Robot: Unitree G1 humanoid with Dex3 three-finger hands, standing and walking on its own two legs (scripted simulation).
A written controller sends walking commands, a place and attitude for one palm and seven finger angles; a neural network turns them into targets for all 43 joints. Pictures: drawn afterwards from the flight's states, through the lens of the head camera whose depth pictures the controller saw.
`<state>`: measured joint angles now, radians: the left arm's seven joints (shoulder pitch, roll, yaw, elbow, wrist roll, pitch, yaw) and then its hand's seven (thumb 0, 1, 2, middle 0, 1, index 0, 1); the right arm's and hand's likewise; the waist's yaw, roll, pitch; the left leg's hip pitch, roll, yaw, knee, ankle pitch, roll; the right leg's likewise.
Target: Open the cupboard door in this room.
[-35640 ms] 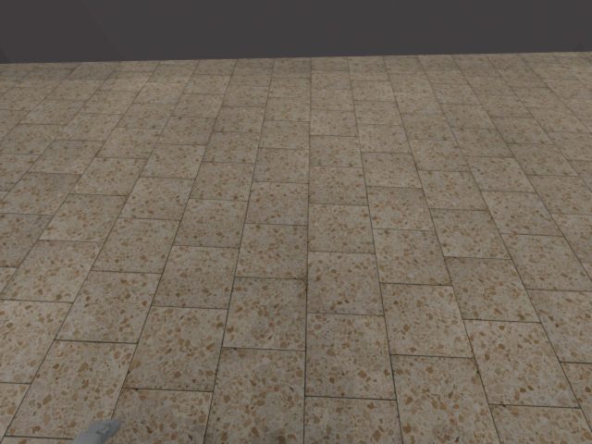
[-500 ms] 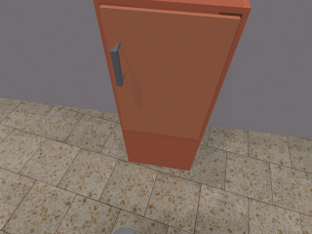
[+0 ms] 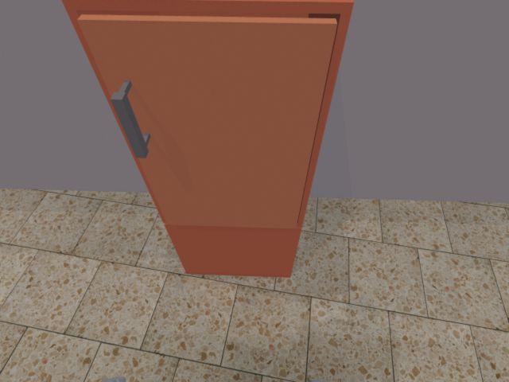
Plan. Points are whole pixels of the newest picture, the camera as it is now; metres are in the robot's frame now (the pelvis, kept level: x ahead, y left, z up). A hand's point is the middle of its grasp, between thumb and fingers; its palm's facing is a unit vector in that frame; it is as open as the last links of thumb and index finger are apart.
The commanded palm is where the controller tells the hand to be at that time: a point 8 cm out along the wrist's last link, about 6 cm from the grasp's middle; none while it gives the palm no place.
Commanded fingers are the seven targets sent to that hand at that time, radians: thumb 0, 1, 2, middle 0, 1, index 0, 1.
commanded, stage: come to a stop and stand still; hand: left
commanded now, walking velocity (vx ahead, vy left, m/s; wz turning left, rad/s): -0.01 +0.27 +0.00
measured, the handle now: (134, 120) +0.53 +0.26 +0.09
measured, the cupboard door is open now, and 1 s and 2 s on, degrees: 0 0 0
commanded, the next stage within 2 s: look again from close up in 1.36 s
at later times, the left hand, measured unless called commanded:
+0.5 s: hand out of the picture -0.05 +0.21 -0.17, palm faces +0.12 -0.96 -0.24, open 7.4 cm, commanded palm none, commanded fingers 0.00 0.90 0.90 -0.20 -0.30 -0.20 -0.30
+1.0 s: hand out of the picture +0.04 +0.19 -0.16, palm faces +0.01 -0.98 -0.22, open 7.3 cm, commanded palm none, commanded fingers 0.00 0.90 0.90 -0.20 -0.30 -0.20 -0.30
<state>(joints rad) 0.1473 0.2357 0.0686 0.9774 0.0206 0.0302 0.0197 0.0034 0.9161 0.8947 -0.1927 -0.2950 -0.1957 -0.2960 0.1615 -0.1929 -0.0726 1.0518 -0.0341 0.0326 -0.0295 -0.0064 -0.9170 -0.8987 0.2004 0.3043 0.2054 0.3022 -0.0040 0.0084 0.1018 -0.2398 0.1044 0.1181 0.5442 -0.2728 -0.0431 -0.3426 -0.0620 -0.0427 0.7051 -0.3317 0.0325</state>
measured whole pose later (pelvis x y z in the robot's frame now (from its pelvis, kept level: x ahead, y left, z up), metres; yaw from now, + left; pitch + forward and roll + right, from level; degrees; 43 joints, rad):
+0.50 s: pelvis -0.04 +0.01 +0.00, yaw +2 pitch +0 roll +1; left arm 0.29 0.19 0.05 1.03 0.04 0.03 0.02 0.01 0.91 0.89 -0.20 -0.30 -0.20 -0.30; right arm 0.22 -0.22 -0.06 1.02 -0.02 0.04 0.01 0.00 -0.91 -0.90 0.20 0.30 0.20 0.30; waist 0.05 -0.01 0.04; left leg -0.20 0.02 0.03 0.56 -0.35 -0.04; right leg -0.32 -0.11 -0.07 0.49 -0.16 0.03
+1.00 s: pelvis -0.01 +0.01 +0.00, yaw +2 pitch +0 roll +0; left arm 0.16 0.16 0.02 1.09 0.01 -0.02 0.02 0.01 0.93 0.89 -0.20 -0.30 -0.20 -0.30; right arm 0.34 -0.13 -0.03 1.15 -0.01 0.01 -0.04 0.00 -0.91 -0.90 0.20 0.30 0.20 0.30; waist -0.06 0.04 0.07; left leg -0.15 0.05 0.03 0.52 -0.38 -0.03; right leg -0.23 -0.01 -0.10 0.51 -0.27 -0.02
